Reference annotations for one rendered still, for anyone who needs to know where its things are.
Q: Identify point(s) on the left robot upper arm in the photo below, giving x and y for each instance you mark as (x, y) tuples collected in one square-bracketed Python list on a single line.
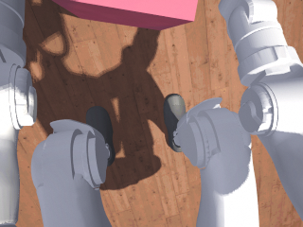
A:
[(18, 108)]

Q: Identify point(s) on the carton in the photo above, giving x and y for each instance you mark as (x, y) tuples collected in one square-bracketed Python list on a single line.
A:
[(150, 14)]

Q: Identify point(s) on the robot left shin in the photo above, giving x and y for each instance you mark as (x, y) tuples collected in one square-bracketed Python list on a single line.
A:
[(36, 166)]

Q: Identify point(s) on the right robot upper arm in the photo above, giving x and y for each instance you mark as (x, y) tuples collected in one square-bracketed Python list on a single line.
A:
[(273, 111)]

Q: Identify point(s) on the right robot forearm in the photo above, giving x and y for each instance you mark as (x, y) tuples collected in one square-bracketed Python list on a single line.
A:
[(259, 43)]

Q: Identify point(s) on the left robot forearm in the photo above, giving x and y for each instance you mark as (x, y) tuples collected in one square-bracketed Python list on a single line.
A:
[(13, 49)]

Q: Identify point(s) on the robot right foot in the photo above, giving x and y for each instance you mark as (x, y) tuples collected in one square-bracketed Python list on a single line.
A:
[(173, 109)]

